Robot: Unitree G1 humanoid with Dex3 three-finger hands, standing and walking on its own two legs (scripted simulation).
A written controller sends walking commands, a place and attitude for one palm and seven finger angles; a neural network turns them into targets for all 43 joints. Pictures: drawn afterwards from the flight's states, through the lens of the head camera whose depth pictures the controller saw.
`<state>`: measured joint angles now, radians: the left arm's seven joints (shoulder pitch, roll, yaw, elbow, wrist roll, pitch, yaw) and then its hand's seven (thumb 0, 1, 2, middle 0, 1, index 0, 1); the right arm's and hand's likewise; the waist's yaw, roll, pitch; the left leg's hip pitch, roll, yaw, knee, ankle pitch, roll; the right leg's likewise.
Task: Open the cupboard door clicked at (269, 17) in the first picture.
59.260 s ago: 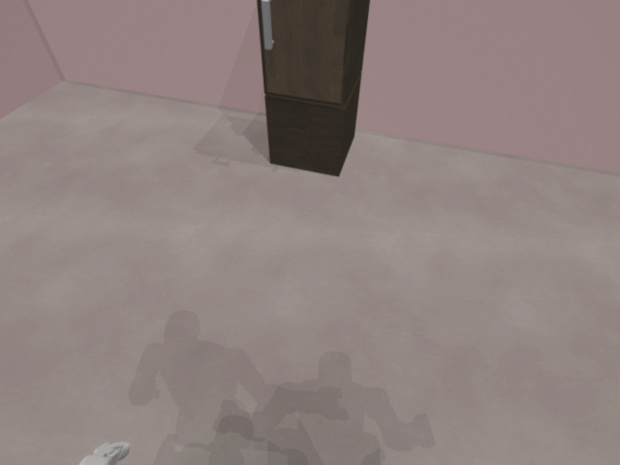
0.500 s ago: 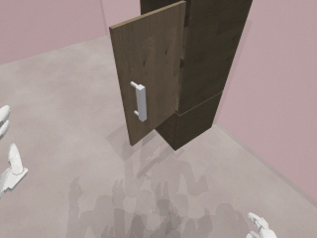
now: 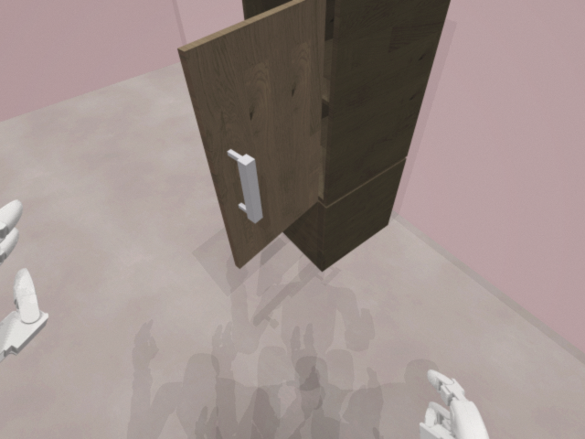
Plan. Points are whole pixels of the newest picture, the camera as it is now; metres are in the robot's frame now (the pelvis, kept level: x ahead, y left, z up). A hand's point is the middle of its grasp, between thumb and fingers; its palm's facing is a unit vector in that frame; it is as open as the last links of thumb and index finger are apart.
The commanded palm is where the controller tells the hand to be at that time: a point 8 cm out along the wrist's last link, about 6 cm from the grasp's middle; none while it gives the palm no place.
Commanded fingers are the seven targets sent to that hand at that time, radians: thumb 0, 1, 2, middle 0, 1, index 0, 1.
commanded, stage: let the arm hang, fingers relaxed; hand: left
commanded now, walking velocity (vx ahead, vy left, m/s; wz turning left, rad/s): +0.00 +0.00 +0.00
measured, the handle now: (244, 186) +0.60 +0.14 -0.05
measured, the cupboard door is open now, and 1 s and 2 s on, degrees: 100 100 100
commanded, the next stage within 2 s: look to check the result in 1.10 s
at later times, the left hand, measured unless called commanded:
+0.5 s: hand out of the picture -0.05 +0.23 -0.18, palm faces +0.13 -0.98 -0.18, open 7.2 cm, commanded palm none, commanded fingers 0.00 0.90 0.90 -0.20 -0.30 -0.20 -0.30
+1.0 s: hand out of the picture -0.02 +0.25 -0.17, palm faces +0.07 -0.99 -0.16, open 7.4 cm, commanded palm none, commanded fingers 0.00 0.90 0.90 -0.20 -0.30 -0.20 -0.30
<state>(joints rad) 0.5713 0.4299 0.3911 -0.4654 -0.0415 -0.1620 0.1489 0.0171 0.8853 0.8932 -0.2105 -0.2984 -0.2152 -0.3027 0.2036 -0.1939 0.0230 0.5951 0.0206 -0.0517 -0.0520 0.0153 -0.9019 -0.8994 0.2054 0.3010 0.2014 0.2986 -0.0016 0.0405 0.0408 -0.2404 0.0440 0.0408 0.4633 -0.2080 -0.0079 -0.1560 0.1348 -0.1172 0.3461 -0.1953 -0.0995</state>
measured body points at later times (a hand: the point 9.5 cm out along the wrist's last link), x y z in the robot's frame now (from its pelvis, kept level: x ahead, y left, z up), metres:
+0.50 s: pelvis -0.01 +0.05 +0.00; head +0.01 +0.07 +0.45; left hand -0.06 +0.28 -0.17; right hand -0.02 -0.18 -0.15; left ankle +0.01 +0.16 -0.74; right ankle +0.00 -0.01 -0.74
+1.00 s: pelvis +0.00 +0.09 +0.00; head +0.00 +0.09 +0.45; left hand -0.02 +0.30 -0.16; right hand -0.01 -0.12 -0.16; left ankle +0.01 +0.16 -0.74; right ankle +0.00 -0.01 -0.74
